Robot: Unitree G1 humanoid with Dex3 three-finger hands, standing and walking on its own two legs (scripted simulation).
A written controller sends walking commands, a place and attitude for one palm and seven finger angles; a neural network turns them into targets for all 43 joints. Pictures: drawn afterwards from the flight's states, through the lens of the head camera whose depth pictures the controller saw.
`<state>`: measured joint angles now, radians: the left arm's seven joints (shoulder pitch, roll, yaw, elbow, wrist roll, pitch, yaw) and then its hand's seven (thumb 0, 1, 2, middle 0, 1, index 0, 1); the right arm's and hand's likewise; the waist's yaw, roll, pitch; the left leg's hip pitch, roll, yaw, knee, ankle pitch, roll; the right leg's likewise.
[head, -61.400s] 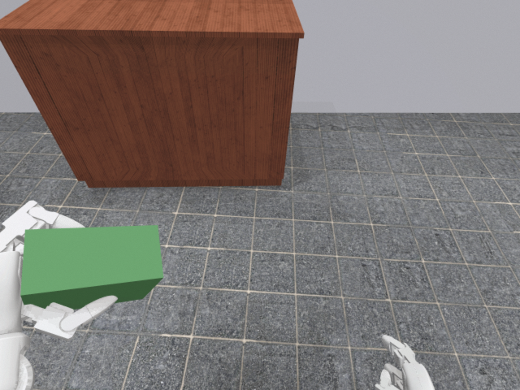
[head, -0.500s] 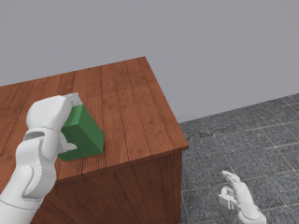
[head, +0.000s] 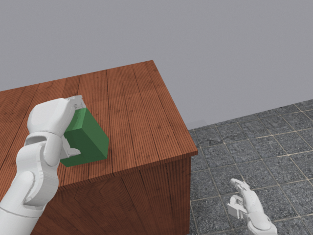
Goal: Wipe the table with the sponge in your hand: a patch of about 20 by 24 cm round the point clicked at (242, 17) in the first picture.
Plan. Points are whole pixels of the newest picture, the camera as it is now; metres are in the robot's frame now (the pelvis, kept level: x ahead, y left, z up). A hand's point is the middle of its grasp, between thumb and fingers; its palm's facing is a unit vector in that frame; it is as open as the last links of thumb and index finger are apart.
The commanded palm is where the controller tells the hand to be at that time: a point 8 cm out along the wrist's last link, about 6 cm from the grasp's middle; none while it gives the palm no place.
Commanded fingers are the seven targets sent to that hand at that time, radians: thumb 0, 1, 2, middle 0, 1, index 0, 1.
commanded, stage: lower the sponge onto the table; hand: left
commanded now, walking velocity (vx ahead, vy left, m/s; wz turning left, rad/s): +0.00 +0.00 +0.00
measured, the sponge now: (80, 144) +0.27 +0.25 +0.13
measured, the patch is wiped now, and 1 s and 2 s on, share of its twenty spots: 0.00 0.05 0.25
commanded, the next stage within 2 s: wipe forward along the first lane in 0.94 s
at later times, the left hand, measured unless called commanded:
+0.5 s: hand (72, 133) +0.27 +0.25 +0.17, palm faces +0.16 -0.12 -0.98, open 10.5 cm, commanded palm +0.23 +0.25 +0.25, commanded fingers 0.00 0.10 1.30 -1.20 -1.60 -1.20 -1.60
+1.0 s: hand (75, 133) +0.27 +0.25 +0.16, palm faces +0.14 -0.09 -0.99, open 10.5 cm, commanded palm +0.23 +0.24 +0.23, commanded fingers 0.00 0.10 1.30 -1.20 -1.60 -1.20 -1.60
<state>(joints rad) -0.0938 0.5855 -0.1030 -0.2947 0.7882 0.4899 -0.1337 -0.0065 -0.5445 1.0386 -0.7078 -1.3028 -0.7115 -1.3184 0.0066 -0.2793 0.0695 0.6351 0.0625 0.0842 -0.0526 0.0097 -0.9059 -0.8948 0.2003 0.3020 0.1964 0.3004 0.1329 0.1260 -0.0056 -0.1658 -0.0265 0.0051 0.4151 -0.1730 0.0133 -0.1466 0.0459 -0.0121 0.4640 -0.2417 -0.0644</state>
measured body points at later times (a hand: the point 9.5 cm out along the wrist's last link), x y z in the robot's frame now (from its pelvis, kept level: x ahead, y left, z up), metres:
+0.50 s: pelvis +0.00 +0.00 +0.00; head -0.02 -0.06 +0.45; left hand +0.25 +0.25 +0.23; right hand +0.26 -0.19 -0.08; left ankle +0.04 +0.11 -0.74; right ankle +0.01 -0.08 -0.74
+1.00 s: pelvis +0.01 +0.00 +0.00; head -0.01 -0.06 +0.45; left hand +0.26 +0.25 +0.22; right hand +0.26 -0.19 -0.08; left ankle +0.04 +0.11 -0.74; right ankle +0.01 -0.08 -0.74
